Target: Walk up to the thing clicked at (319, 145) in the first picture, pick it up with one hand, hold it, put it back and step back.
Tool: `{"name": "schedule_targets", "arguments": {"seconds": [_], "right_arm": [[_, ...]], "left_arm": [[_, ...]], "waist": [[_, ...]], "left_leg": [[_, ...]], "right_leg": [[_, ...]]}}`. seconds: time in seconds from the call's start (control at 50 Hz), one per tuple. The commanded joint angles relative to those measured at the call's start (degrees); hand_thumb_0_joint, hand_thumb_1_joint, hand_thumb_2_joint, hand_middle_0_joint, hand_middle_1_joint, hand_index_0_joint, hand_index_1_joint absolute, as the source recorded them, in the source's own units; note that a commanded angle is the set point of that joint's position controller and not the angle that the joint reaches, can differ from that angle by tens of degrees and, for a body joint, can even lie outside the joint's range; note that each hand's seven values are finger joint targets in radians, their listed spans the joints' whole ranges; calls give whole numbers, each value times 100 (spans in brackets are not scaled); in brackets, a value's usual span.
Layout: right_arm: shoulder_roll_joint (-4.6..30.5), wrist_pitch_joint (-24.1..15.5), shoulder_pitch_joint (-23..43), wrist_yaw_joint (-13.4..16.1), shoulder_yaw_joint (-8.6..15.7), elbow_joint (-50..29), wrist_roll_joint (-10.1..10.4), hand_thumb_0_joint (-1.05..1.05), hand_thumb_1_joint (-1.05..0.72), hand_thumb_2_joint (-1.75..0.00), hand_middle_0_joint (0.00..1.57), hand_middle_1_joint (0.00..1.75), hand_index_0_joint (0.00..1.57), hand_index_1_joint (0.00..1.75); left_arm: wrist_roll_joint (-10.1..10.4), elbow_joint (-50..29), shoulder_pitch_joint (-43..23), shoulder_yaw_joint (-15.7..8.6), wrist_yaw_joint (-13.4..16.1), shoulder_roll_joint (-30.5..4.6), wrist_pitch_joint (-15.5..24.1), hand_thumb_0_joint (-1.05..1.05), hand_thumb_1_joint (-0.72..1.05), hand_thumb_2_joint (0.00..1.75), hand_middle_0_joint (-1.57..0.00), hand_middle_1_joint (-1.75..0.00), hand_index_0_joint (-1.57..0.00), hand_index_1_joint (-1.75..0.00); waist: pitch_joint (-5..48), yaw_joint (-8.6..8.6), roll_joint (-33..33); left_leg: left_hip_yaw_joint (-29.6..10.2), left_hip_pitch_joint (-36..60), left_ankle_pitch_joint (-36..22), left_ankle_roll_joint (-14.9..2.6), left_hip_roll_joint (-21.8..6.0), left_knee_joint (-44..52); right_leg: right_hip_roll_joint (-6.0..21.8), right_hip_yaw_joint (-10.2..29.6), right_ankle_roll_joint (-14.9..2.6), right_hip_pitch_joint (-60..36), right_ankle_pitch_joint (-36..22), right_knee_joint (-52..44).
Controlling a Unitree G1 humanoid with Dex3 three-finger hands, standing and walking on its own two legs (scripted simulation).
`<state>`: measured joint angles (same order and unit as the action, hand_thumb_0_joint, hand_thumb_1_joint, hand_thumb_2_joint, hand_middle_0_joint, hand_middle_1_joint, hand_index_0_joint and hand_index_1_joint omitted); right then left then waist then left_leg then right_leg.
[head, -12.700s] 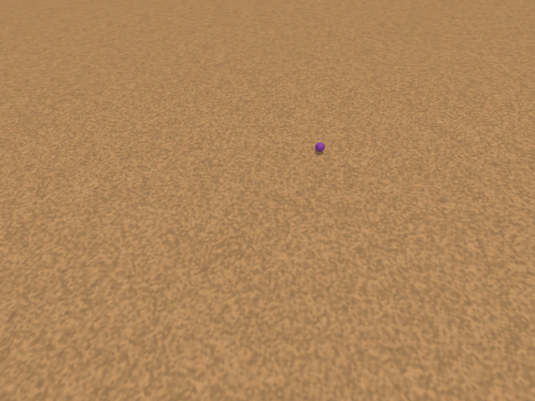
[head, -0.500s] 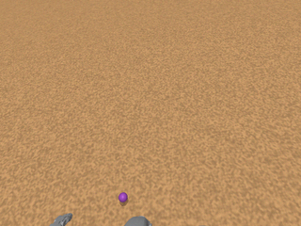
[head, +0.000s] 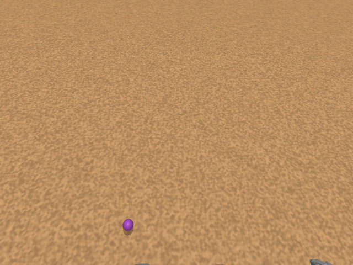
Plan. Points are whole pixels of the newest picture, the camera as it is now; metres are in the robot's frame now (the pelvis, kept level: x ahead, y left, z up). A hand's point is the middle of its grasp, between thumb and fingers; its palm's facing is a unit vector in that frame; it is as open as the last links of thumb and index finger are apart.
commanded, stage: walk up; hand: left
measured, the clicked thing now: (128, 224) +0.41 +0.25 -0.72
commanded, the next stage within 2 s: stand in 0.64 s
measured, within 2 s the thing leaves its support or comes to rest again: neither
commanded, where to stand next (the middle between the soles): +0.04 -0.01 m, yaw +4 degrees
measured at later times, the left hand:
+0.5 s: hand out of the picture +0.07 +0.27 -0.14, palm faces +0.05 -0.90 -0.42, open 7.4 cm
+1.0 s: hand out of the picture +0.06 +0.23 -0.14, palm faces +0.00 -0.95 -0.30, open 7.4 cm
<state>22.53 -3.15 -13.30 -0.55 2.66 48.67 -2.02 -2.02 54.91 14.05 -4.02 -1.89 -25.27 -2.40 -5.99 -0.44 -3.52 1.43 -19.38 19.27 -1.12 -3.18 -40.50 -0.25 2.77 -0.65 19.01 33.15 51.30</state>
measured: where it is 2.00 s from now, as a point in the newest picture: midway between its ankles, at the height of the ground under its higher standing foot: outside the picture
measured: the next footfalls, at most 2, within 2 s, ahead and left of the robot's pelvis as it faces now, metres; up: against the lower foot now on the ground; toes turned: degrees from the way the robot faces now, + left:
right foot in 0.08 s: +0.03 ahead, -0.14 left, +0.00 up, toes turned +2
left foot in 0.44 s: +0.12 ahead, +0.11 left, +0.00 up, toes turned +1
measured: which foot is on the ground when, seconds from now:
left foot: down 0.00-0.10, up 0.12-0.42, down 0.44-1.00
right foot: up 0.00-0.06, down 0.08-1.00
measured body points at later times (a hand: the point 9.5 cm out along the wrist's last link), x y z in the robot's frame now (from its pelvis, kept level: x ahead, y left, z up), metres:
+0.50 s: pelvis +0.01 -0.02 +0.00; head +0.05 -0.02 +0.44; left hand +0.07 +0.31 -0.11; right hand +0.12 -0.31 -0.13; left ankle +0.08 +0.11 -0.72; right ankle +0.00 -0.15 -0.71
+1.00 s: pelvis +0.00 -0.02 +0.02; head +0.00 -0.01 +0.47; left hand +0.06 +0.28 -0.12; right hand +0.07 -0.33 -0.11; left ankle +0.08 +0.11 -0.72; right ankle -0.01 -0.14 -0.72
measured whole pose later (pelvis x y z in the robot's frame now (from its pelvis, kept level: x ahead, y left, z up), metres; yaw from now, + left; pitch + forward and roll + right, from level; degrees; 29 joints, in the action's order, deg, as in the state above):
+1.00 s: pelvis +0.00 -0.02 +0.02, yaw +2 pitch -4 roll -1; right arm 20.9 -0.8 -9.0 -1.5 0.8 63.5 -0.5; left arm -0.6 62.5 9.9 -0.4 -1.4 -19.6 1.1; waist -3.4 0.9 -0.2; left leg -1.2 -14.5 6.2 0.6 -1.0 -24.5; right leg -0.3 -0.4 0.2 6.1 15.6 25.5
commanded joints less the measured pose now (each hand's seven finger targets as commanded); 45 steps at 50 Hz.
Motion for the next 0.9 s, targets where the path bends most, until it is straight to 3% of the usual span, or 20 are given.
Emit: {"name": "schedule_targets", "arguments": {"seconds": [0.0,0.06,0.08,0.1,0.14,0.18,0.28,0.32,0.36,0.4,0.42,0.44,0.46,0.5,0.58,0.62,0.66,0.72,0.8,0.88], "right_arm": [[1892,-37,-250,74,561,-345,8,0,-90,-90,20,30,20,30],[1289,117,332,30,315,-506,119,0,-90,-90,20,30,20,30],[721,131,381,42,134,-686,192,0,-90,-90,20,30,20,30],[1143,148,658,144,271,-669,158,0,-90,-90,20,30,20,30],[1400,89,115,130,321,-336,230,0,-90,-90,20,30,20,30],[1234,92,-69,86,290,-185,197,0,-90,-90,20,30,20,30],[1022,262,-40,33,272,-137,188,0,-90,-90,20,30,20,30],[1041,280,15,27,279,-128,217,0,-90,-90,20,30,20,30],[1061,279,-55,23,298,-71,210,0,-90,-90,20,30,20,30],[1338,247,-92,39,399,-46,124,0,-90,-90,20,30,20,30],[1606,227,-127,66,456,-98,87,0,-90,-90,20,30,20,30],[1721,200,7,59,439,-199,192,0,-90,-90,20,30,20,30],[1655,232,72,50,450,-175,210,0,-90,-90,20,30,20,30],[1476,296,563,86,365,-262,158,0,-90,-90,20,30,20,30],[1338,396,973,35,277,-229,117,0,-90,-90,20,30,20,30],[994,376,595,7,181,2,94,0,-90,-90,20,30,20,30],[1029,333,926,24,220,148,164,0,-90,-90,20,30,20,30],[915,166,714,-63,168,471,149,0,-90,-90,20,30,20,30],[1019,78,917,-49,99,673,88,0,-90,-90,20,30,20,30],[1024,55,1048,-14,77,902,134,0,-90,-90,20,30,20,30]], "left_arm": [[8,-529,30,-314,8,-994,398,0,90,90,-20,-30,-20,-30],[-26,-239,1012,-349,100,-903,530,0,90,90,-20,-30,-20,-30],[-112,-354,979,-469,155,-1484,587,0,90,90,-20,-30,-20,-30],[-83,-505,673,-501,162,-1942,577,0,90,90,-20,-30,-20,-30],[59,-646,284,-415,175,-1574,610,0,90,90,-20,-30,-20,-30],[71,-630,321,-362,234,-1432,705,0,90,90,-20,-30,-20,-30],[136,-713,149,-227,326,-1279,717,0,90,90,-20,-30,-20,-30],[198,-787,-64,-191,360,-1276,640,0,90,90,-20,-30,-20,-30],[250,-841,-243,-150,394,-1274,564,0,90,90,-20,-30,-20,-30],[306,-848,-224,-81,430,-1108,497,0,90,90,-20,-30,-20,-30],[376,-906,-158,-47,444,-910,483,0,90,90,-20,-30,-20,-30],[427,-794,126,-15,459,-795,382,0,90,90,-20,-30,-20,-30],[379,-668,-37,-39,480,-925,324,0,90,90,-20,-30,-20,-30],[334,-515,-14,-58,462,-914,279,0,90,90,-20,-30,-20,-30],[206,-75,426,-101,370,-769,378,0,90,90,-20,-30,-20,-30],[6,-94,232,-22,328,-788,440,0,90,90,-20,-30,-20,-30],[-50,-169,-834,-96,258,-1367,432,0,90,90,-20,-30,-20,-30],[71,-211,-1252,83,266,-880,557,0,90,90,-20,-30,-20,-30],[197,156,-804,69,171,-808,513,0,90,90,-20,-30,-20,-30],[168,363,-655,78,152,-736,507,0,90,90,-20,-30,-20,-30]], "waist": [[372,205,1643],[463,-453,936],[280,-445,-666],[-144,-454,-483],[-317,-142,244],[-181,-109,-37],[24,-72,-524],[241,-52,-758],[501,82,-658],[740,162,67],[1041,177,786],[1446,95,1054],[1420,175,1169],[1024,35,1087],[704,-192,1236],[875,-74,455],[26,225,-399],[419,383,58],[308,97,151],[197,27,574]], "left_leg": [[-1950,761,418,-1231,-1250,1750],[-692,-691,-36,-498,-446,132],[-114,-1928,653,-52,386,-1337],[-745,-1994,1457,-3,477,-1761],[-1068,-2028,1068,-23,267,-1923],[-1005,-1685,687,-20,198,-1552],[-572,-526,202,21,230,-617],[-180,-219,-8,3,311,-347],[-5,244,-624,-48,366,350],[-460,949,-3061,-248,82,826],[-1455,1356,-4097,-677,-700,1090],[-2404,1368,-4166,-1436,-1419,1116],[-2610,946,-3381,-1628,-1559,1381],[-2111,365,-1636,-1359,-1256,1543],[-1606,-492,48,-786,-778,1395],[-1431,-700,1350,-313,-470,1294],[-603,719,819,-30,346,-37],[-909,1334,-769,-132,-130,1450],[-1301,608,226,-193,-372,2128],[-1211,522,106,-54,-364,2351]], "right_leg": [[115,-358,-114,497,-160,-847],[18,-371,-220,-1440,-1182,-2633],[1294,2073,-634,-1606,-218,-3560],[2289,3316,-1275,-689,312,-3913],[2067,2368,-1392,-1136,-1007,-3447],[1746,1505,-1100,-1172,-2049,-3235],[1609,379,-856,-865,-5853,-2481],[1486,166,-828,-872,-6287,-2170],[1374,11,-732,-808,-6006,-1675],[958,-187,-328,-352,-4758,-995],[390,-456,-60,-7,-3653,-137],[-10,-398,10,-36,-1175,183],[24,-124,-50,-175,435,587],[187,54,-163,-57,331,551],[14,-465,-127,-897,-1046,-1472],[588,587,-181,-1304,-318,-2956],[1549,2085,-765,1512,1772,-3906],[840,616,-202,512,-799,-3121],[587,473,-129,-438,-708,-3246],[627,412,-149,-659,-1110,-3292]]}}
